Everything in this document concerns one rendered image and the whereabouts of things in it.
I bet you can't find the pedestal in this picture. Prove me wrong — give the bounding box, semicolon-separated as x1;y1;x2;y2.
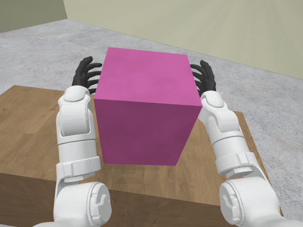
0;85;284;227

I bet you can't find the right robot forearm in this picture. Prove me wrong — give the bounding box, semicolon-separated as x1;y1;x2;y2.
198;91;280;209

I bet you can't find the robot right upper arm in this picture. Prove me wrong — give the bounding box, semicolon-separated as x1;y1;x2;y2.
219;176;303;227

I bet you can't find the left robot forearm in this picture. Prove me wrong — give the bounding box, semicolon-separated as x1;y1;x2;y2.
53;86;101;209

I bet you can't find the robot right hand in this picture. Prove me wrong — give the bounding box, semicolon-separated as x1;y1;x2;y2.
190;60;216;97

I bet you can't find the robot left hand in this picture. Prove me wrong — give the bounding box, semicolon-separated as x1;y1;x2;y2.
72;56;102;95

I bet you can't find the carton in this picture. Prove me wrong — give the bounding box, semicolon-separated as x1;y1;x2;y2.
94;47;203;166

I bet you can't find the robot left upper arm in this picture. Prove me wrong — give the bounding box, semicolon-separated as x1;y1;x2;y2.
33;182;112;227

